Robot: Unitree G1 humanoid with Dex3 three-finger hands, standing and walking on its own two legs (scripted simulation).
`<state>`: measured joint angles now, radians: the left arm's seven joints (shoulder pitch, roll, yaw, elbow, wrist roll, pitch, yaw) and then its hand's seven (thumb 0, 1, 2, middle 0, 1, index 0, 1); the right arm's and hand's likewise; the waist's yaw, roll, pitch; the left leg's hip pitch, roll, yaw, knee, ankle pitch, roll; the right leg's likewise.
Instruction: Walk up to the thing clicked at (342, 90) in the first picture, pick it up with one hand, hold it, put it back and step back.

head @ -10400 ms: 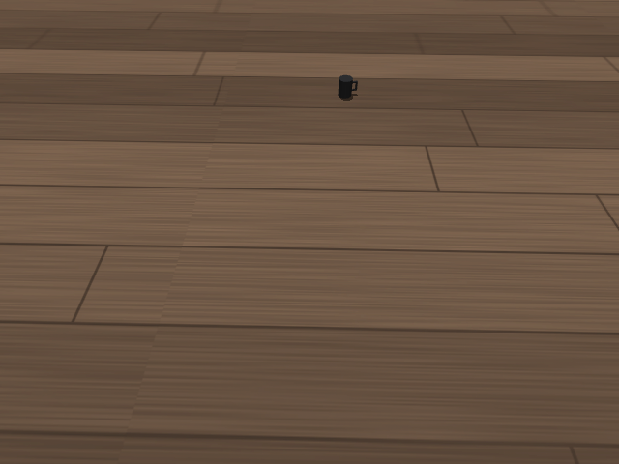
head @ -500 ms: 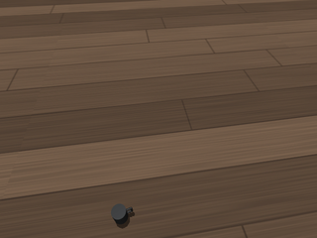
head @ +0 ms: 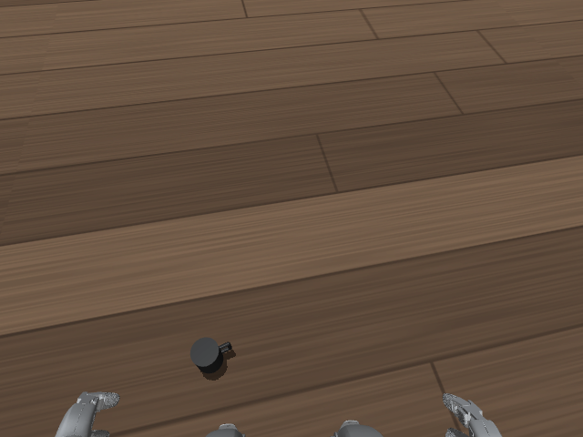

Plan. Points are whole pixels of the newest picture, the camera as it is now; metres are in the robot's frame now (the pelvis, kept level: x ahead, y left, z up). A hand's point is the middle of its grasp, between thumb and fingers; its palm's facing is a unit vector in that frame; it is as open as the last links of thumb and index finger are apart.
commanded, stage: rise first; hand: left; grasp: from above
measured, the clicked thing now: (212, 353) +0.39 +0.21 -0.69
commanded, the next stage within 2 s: none
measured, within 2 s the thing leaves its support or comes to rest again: neither
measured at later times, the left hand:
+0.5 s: hand out of the picture +0.12 +0.26 -0.23, palm faces -0.22 -0.83 -0.51, open 14.1 cm
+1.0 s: hand (156, 402) +0.23 +0.29 -0.44, palm faces -0.45 -0.39 -0.80, open 14.1 cm
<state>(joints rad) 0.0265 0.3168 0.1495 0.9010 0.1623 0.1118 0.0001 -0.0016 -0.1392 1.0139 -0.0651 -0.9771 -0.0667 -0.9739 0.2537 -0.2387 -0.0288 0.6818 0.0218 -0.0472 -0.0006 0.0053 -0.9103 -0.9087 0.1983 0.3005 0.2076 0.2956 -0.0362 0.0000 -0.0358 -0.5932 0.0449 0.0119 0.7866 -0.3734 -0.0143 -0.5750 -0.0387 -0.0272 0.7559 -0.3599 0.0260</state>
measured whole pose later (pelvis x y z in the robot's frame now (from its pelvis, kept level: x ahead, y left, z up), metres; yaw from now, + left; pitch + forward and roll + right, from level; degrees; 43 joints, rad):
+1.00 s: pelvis -0.08 -0.01 -0.29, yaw -1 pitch +33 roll -3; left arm -0.32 0.48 0.13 0.76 0.80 -0.12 0.14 -0.01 -0.53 1.01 -0.07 -1.05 -0.07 -1.05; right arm 0.05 -0.28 -0.08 0.68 -0.03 -0.14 0.06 0.01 -0.88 -0.90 0.20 0.30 0.21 0.30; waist -0.01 0.02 -0.13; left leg -1.94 0.04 -0.08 2.02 -0.67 -0.03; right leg -1.90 -0.04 -0.02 1.99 -0.67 0.02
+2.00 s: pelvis -0.09 +0.00 -0.39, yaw -4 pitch +33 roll -6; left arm -0.69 0.63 0.12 1.24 1.23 -0.26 0.39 0.00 -0.53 1.01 -0.08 -1.01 -0.09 -1.01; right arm 0.09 -0.26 -0.05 0.77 -0.12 -0.05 0.13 0.00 -0.90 -0.91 0.20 0.30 0.21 0.30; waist -0.11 -0.01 -0.08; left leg -2.24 0.02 -0.12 2.34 -0.68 -0.02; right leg -2.17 -0.03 -0.03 2.27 -0.67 0.04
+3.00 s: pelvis -0.08 +0.00 -0.42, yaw -6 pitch +34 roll -6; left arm -1.00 0.64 0.12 1.53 1.28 -0.11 0.51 0.00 -0.46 0.95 -0.07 -1.09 -0.12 -1.05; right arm 0.14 -0.28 0.03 0.78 -0.17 -0.08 0.16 0.00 -0.90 -0.90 0.20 0.30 0.21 0.30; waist -0.27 0.02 -0.04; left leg -2.33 0.03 -0.15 2.42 -0.70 -0.03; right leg -2.27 -0.01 -0.04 2.34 -0.67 0.04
